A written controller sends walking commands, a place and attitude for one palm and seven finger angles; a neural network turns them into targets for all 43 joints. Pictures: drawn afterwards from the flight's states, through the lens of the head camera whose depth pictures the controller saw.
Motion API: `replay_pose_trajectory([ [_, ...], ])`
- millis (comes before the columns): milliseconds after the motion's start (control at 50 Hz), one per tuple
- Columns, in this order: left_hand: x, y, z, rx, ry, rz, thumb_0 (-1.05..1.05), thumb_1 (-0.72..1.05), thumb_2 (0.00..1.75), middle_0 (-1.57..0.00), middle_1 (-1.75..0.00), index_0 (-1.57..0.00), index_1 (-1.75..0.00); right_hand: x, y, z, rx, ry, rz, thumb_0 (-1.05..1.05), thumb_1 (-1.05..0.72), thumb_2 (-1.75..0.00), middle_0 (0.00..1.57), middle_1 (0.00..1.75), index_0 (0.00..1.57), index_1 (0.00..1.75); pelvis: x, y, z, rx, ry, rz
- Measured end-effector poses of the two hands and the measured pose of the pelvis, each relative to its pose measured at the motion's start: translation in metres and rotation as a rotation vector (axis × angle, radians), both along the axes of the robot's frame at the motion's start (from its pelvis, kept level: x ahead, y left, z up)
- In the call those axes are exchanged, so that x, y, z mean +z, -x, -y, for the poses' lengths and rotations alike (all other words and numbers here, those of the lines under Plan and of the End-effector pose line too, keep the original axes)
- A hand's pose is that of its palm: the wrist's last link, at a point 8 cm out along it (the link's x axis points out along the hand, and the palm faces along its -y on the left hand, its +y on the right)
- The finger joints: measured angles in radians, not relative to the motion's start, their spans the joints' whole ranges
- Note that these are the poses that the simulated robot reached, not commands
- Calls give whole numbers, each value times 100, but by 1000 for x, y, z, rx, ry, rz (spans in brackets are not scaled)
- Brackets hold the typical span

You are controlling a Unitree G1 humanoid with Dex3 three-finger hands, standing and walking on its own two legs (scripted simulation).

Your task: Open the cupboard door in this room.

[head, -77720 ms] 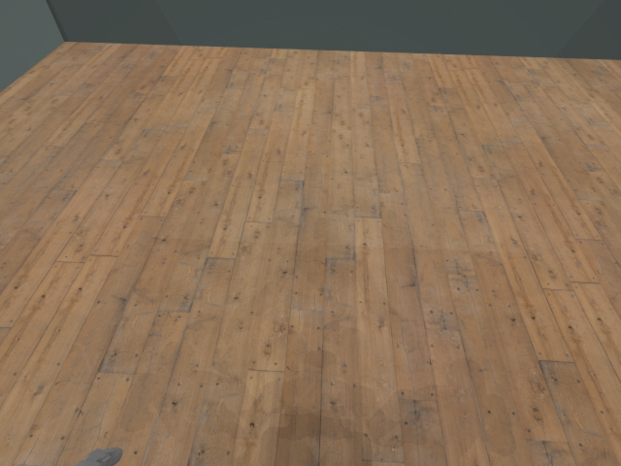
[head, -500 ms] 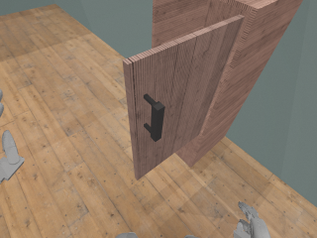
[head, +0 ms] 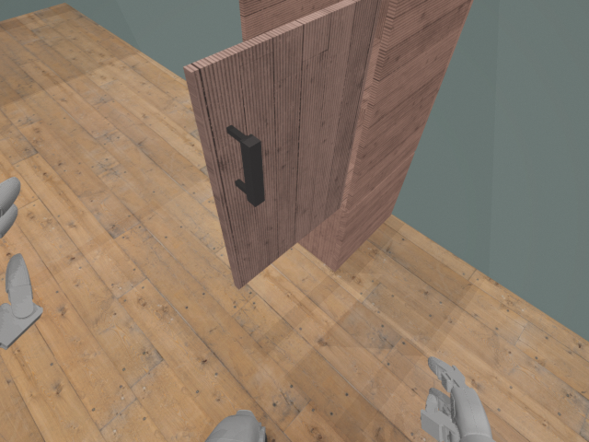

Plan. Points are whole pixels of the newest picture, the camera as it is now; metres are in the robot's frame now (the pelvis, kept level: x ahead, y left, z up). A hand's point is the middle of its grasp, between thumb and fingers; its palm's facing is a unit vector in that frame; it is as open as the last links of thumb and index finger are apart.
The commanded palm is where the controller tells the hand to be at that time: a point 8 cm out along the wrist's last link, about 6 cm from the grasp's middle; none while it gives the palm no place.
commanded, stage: stop stepping back and stand still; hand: left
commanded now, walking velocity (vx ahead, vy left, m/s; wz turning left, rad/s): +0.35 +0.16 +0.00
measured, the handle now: (245, 166) +0.50 +0.13 +0.06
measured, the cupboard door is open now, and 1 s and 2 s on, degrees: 88 88 88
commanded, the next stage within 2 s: let the arm hang, fingers relaxed in 0.62 s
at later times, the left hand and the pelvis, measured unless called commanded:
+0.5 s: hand out of the picture +0.11 +0.28 +0.17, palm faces +0.48 -0.74 -0.46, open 7.4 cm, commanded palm +0.07 +0.31 +0.18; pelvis -0.06 +0.00 +0.00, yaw +2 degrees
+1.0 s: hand out of the picture +0.03 +0.17 -0.16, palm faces +0.11 -0.98 -0.14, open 7.2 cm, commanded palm none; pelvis -0.05 +0.01 -0.01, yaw +5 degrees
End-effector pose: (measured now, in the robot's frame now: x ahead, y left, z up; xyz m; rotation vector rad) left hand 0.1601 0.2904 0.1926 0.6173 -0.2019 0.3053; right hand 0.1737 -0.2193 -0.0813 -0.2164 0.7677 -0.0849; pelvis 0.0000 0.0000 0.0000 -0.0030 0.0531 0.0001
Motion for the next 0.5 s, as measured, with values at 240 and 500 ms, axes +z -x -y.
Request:
replay_pose_trajectory([
  [240,-18,36,-22,105,116,96,2,89,90,-22,-30,-21,-30,10,69,35,-93,124,6,1,-91,-90,20,30,20,30,-3,29,-8,24,-11,59],
  [500,-6,92,-20,128,48,91,2,89,90,-22,-30,-21,-30,-1,90,-4,-2,21,21,1,-90,-90,21,30,20,30,-1,64,-5,34,2,61],
])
